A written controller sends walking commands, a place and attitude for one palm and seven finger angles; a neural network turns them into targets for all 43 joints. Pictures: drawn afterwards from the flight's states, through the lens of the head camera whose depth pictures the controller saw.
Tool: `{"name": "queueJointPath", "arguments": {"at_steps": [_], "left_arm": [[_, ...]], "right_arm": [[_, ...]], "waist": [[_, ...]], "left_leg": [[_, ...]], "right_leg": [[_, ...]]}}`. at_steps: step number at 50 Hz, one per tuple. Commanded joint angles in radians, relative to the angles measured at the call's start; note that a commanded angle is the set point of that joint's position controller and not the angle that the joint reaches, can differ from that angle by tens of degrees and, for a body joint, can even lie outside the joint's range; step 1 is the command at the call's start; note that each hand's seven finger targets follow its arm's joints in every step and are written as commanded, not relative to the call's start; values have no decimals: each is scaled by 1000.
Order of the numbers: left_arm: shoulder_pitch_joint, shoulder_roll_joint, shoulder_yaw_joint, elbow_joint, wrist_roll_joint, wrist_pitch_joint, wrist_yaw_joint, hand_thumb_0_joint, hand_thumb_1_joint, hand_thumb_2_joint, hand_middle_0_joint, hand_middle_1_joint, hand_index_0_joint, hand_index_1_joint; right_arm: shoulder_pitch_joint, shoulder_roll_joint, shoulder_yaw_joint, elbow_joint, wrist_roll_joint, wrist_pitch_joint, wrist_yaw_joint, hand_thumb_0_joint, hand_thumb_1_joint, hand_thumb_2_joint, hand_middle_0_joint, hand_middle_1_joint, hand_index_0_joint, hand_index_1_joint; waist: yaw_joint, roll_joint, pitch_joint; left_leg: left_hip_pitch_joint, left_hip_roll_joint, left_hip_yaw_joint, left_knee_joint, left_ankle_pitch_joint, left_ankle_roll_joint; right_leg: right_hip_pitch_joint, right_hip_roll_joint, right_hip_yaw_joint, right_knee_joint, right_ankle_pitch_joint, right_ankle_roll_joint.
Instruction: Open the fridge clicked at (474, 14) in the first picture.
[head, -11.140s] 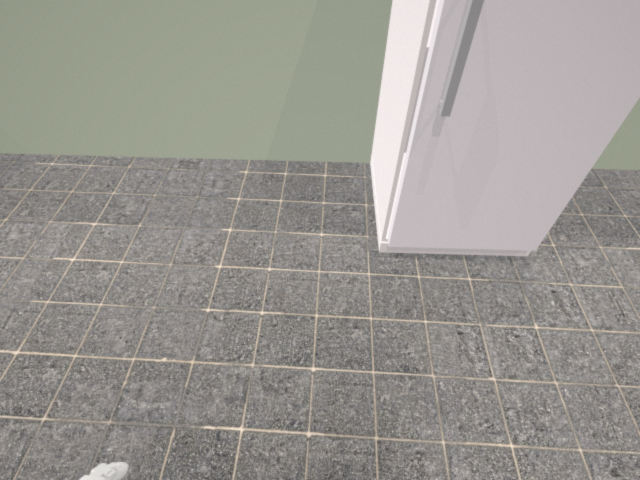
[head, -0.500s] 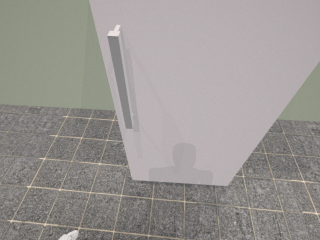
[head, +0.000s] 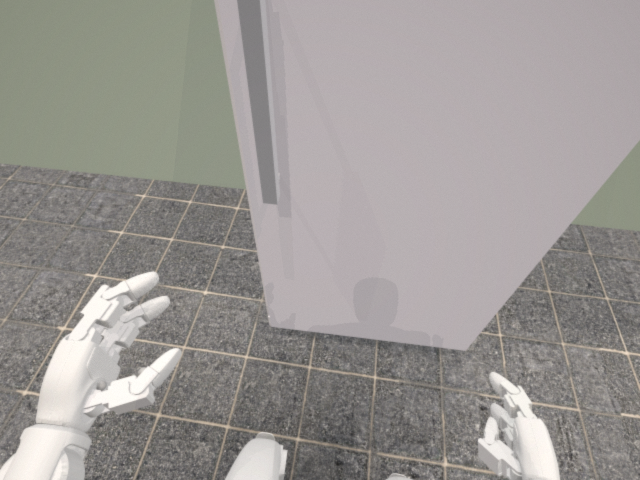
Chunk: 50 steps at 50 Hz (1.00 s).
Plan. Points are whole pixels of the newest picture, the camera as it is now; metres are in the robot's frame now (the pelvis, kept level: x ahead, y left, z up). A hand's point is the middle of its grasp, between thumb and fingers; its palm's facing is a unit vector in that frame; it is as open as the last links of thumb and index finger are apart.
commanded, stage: raise the hand to about handle height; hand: left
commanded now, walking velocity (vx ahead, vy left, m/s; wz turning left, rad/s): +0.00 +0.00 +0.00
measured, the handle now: (265, 101) +0.55 +0.14 +0.17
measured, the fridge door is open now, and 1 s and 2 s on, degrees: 0 0 0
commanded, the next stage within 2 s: move the hooked fingers beside the handle in 1.52 s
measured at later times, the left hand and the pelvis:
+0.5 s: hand (103, 304) +0.25 +0.25 +0.12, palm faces +0.01 -1.00 -0.05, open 12.5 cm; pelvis +0.02 +0.02 +0.04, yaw -1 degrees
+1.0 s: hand (64, 229) +0.29 +0.28 +0.19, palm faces +0.02 -1.00 -0.05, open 14.0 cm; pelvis +0.02 +0.01 +0.06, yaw -1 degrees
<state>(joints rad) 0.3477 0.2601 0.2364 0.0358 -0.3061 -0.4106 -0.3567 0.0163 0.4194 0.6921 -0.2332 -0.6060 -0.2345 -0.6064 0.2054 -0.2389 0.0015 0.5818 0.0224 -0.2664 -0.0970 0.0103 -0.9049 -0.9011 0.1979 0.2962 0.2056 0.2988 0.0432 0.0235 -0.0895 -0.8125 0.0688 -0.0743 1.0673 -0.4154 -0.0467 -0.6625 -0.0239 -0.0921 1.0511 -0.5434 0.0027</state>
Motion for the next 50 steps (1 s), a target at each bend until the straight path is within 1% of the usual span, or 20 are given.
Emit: {"name": "queueJointPath", "arguments": {"at_steps": [1,3,4,7,8,9,11,12,15,18,20,22,23,26,28,31,33,39,43,50], "left_arm": [[-111,197,121,-164,-42,48,-35,0,200,600,-250,-750,-250,-750],[-62,231,186,-136,-58,89,-30,0,153,580,-253,-780,-253,-780],[-61,206,172,-166,-67,95,-28,0,130,570,-255,-795,-255,-795],[-83,193,173,-194,-73,86,-5,0,60,540,-260,-840,-260,-840],[-85,209,185,-176,-73,84,-3,0,37,530,-262,-855,-262,-855],[-95,196,171,-176,-73,78,-4,0,13,520,-263,-870,-263,-870],[-107,195,161,-178,-65,71,-7,0,-33,500,-267,-900,-267,-900],[-114,195,162,-176,-67,69,-8,0,-57,490,-268,-915,-268,-915],[-147,234,183,-181,-69,80,-25,0,-127,460,-273,-960,-273,-960],[-183,260,202,-200,-77,89,-33,0,-197,430,-278,-1005,-278,-1005],[-194,266,211,-213,-80,99,-35,0,-243,410,-282,-1035,-282,-1035],[-226,260,200,-200,-81,113,-36,0,-290,390,-285,-1065,-285,-1065],[-242,281,217,-181,-83,125,-40,0,-313,380,-287,-1080,-287,-1080],[-286,282,207,-185,-79,151,-49,0,-383,350,-292,-1125,-292,-1125],[-306,307,230,-148,-84,176,-56,0,-430,330,-295,-1155,-295,-1155],[-358,315,234,-132,-83,204,-70,0,-500,300,-300,-1200,-300,-1200],[-380,335,251,-112,-88,219,-75,0,-500,300,-300,-1200,-300,-1200],[-481,374,272,-90,-88,251,-99,0,-500,300,-300,-1200,-300,-1200],[-530,401,289,-73,-91,265,-108,0,-500,300,-300,-1200,-300,-1200],[-624,446,311,-14,-88,304,-130,0,-500,300,-300,-1200,-300,-1200]], "right_arm": [[-28,-127,-50,-134,18,-60,-19,0,-900,-900,200,300,200,300],[-40,-121,-50,-136,16,-55,-15,0,-900,-900,200,300,200,300],[-40,-114,-45,-147,15,-53,-11,0,-900,-900,200,300,200,300],[-37,-112,-46,-141,13,-56,-5,0,-900,-900,200,300,200,300],[-35,-115,-44,-138,11,-56,-3,0,-900,-900,200,300,200,300],[-29,-118,-44,-138,12,-57,-2,0,-900,-900,200,300,200,300],[-19,-124,-43,-136,14,-61,0,0,-900,-900,200,300,200,300],[-17,-126,-45,-133,17,-64,-1,0,-900,-900,200,300,200,300],[-4,-137,-42,-133,19,-69,-5,0,-900,-900,200,300,200,300],[-6,-141,-38,-130,20,-72,-10,0,-900,-900,200,300,200,300],[-6,-139,-36,-130,23,-74,-12,0,-900,-900,200,300,200,300],[-9,-140,-31,-129,27,-72,-15,0,-900,-900,200,300,200,300],[-6,-145,-30,-129,24,-70,-15,0,-900,-900,200,300,200,300],[-12,-145,-24,-134,30,-68,-19,0,-900,-900,200,300,200,300],[-11,-149,-21,-134,29,-64,-21,0,-900,-900,200,300,200,300],[-20,-147,-15,-138,33,-59,-25,0,-900,-900,200,300,200,300],[-22,-150,-12,-136,31,-57,-26,0,-900,-900,200,300,200,300],[-34,-147,-1,-135,34,-50,-31,0,-900,-900,200,300,200,300],[-36,-149,1,-128,36,-52,-37,0,-900,-900,200,300,200,300],[-38,-151,5,-123,44,-49,-40,0,-900,-900,200,300,200,300]], "waist": [[-36,37,-178],[-2,12,-206],[-3,14,-213],[-13,11,-187],[-6,-1,-168],[-21,-13,-154],[-24,17,-160],[-29,-2,-150],[-23,11,-176],[-17,25,-162],[-18,62,-174],[-27,57,-136],[-20,39,-127],[-22,93,-141],[-17,52,-115],[-19,70,-122],[-15,45,-115],[-14,86,-118],[-13,52,-121],[-11,71,-116]], "left_leg": [[236,-52,57,-201,103,70],[251,-55,55,-218,161,68],[261,-58,59,-229,180,68],[297,-56,60,-256,187,66],[292,-56,58,-261,193,66],[297,-56,61,-264,192,66],[315,-58,62,-283,179,65],[323,-57,59,-290,173,66],[355,-58,62,-309,188,68],[383,-58,59,-327,209,68],[411,-59,63,-341,219,66],[420,-57,57,-362,198,64],[414,-58,57,-366,197,66],[457,-59,57,-391,199,63],[455,-58,55,-402,208,64],[482,-60,58,-422,204,63],[488,-60,58,-426,220,66],[531,-63,62,-456,232,65],[558,-61,62,-472,249,67],[584,-68,67,-499,265,67]], "right_leg": [[34,34,82,-290,133,-5],[97,36,71,-288,196,-7],[107,34,66,-290,227,-4],[95,42,41,-297,251,2],[107,46,40,-301,256,-3],[97,45,42,-308,264,1],[94,45,31,-310,252,1],[90,47,29,-319,244,2],[123,45,31,-331,268,-1],[151,48,30,-347,292,-6],[161,47,25,-354,311,-6],[151,50,17,-370,292,-4],[168,53,22,-380,291,-7],[180,52,16,-395,297,-7],[204,56,18,-413,310,-10],[214,55,16,-429,313,-7],[238,56,21,-447,331,-8],[267,55,23,-477,347,-10],[294,57,24,-498,364,-8],[320,51,28,-527,392,-6]]}}
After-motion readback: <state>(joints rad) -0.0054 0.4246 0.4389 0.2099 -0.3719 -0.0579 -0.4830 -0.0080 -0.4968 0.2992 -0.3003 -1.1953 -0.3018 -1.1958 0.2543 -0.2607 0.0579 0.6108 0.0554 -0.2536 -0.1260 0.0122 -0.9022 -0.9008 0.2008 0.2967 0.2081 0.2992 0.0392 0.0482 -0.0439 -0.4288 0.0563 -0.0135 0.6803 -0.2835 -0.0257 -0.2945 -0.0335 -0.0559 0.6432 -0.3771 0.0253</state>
